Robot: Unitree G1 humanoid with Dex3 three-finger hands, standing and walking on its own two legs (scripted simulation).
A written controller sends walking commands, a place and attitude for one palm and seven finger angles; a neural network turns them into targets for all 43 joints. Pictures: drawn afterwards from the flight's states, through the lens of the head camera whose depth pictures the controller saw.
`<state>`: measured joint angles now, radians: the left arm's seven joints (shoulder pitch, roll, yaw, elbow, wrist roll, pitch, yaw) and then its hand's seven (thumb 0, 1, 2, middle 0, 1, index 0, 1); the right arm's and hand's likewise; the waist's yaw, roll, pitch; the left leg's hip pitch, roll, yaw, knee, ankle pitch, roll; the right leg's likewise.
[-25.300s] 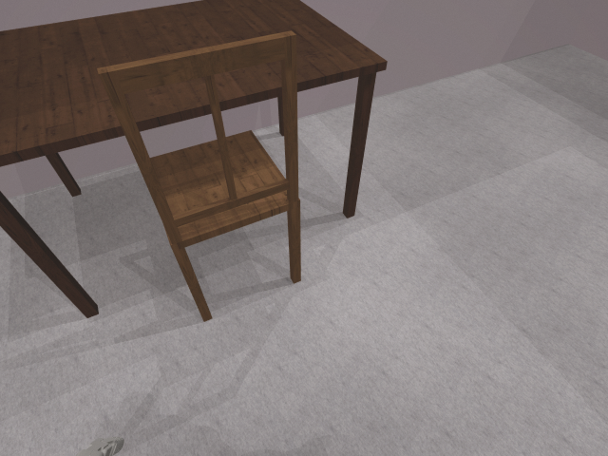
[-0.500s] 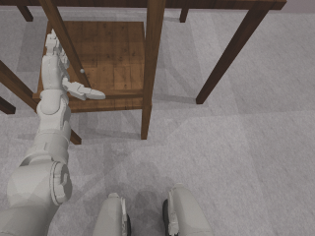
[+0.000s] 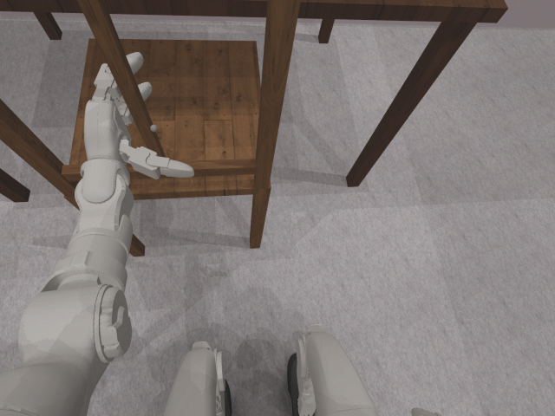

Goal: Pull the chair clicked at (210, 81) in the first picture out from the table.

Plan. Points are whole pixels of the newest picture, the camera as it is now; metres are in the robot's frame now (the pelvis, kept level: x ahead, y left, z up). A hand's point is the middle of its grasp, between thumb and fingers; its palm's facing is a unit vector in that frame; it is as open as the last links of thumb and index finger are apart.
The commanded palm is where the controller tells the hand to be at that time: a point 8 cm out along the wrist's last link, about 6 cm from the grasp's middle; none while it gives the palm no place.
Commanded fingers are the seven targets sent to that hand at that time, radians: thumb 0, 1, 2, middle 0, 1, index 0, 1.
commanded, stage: hook a spindle and tug to test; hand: left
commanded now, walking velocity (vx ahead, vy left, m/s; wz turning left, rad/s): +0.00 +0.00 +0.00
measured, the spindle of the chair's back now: (133, 97) +0.53 +0.16 +0.07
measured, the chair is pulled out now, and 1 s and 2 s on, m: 0.00 0.01 0.05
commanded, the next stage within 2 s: step backward, pulling the chair out in 1.16 s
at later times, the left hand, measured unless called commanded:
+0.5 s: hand (160, 127) +0.51 +0.13 +0.03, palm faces +0.02 -1.00 -0.03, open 6.0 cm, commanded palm +0.48 +0.18 +0.03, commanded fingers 0.00 0.90 0.90 -0.50 -1.45 -0.50 -1.45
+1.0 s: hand (160, 135) +0.49 +0.13 +0.03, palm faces +0.02 -1.00 -0.02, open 5.0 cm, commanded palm +0.44 +0.17 +0.03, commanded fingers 0.00 0.90 0.90 -0.50 -1.45 -0.50 -1.45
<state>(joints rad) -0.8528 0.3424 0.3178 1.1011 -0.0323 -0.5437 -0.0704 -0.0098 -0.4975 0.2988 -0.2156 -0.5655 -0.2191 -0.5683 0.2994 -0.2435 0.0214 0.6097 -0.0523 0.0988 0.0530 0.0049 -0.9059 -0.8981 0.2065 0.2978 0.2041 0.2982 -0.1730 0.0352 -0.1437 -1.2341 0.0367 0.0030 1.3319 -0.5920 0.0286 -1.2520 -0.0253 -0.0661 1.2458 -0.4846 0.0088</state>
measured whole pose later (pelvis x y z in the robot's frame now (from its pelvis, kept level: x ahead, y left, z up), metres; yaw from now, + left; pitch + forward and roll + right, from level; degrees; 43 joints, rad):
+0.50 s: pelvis +0.00 +0.00 +0.00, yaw +0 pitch +28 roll -3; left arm -0.85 0.34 0.32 1.10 -0.03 -0.54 -0.06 0.00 0.53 0.74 -0.49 -1.43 -0.50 -1.43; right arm 0.31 -0.25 0.02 0.61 -0.05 0.10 0.05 0.01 -0.91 -0.90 0.21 0.30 0.20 0.30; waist -0.17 0.04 -0.14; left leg -1.23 0.04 0.01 1.32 -0.59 0.02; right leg -1.25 -0.02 -0.06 1.24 -0.48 0.00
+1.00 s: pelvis +0.02 +0.00 +0.01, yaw -1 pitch +28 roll -2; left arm -0.65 0.28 0.28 0.88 -0.08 -0.50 -0.05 0.03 0.81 0.81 -0.45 -1.45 -0.42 -1.45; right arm 0.31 -0.23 0.00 0.59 -0.03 0.09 0.07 0.01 -0.91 -0.90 0.21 0.30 0.20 0.30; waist -0.15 0.04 -0.16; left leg -1.14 0.05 0.03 1.26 -0.60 0.02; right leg -1.18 -0.01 -0.04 1.19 -0.49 0.01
